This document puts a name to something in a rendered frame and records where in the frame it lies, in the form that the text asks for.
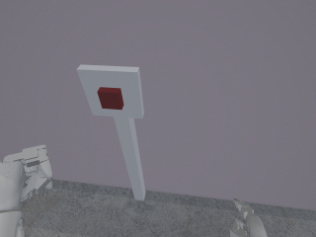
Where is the robot right hand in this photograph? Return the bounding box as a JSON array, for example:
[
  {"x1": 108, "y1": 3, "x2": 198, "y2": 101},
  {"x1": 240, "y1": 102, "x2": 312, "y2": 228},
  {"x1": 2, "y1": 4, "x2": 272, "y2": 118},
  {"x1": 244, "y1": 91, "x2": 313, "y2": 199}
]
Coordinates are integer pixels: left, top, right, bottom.
[{"x1": 229, "y1": 198, "x2": 268, "y2": 237}]

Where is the panel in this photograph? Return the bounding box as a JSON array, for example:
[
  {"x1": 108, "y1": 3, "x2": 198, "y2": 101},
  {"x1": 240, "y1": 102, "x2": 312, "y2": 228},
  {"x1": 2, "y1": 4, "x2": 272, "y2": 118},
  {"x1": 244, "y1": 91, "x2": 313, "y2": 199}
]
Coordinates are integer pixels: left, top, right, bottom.
[{"x1": 76, "y1": 64, "x2": 146, "y2": 201}]

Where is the robot left forearm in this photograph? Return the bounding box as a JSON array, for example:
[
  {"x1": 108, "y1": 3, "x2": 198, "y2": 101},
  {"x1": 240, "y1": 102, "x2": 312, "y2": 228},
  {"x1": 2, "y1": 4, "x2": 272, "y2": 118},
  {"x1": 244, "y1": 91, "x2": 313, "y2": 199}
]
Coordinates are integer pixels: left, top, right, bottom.
[{"x1": 0, "y1": 209, "x2": 27, "y2": 237}]

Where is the button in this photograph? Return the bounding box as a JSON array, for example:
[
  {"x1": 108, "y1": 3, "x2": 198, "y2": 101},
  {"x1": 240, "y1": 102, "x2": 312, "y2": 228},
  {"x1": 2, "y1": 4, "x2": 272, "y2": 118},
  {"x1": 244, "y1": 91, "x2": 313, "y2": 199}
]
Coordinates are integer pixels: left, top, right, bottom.
[{"x1": 97, "y1": 87, "x2": 124, "y2": 110}]

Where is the robot left hand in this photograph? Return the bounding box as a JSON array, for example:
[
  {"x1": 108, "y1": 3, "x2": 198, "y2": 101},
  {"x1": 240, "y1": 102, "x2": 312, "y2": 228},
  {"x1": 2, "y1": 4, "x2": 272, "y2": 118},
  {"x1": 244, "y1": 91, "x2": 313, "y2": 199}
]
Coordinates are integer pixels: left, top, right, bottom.
[{"x1": 0, "y1": 144, "x2": 53, "y2": 211}]

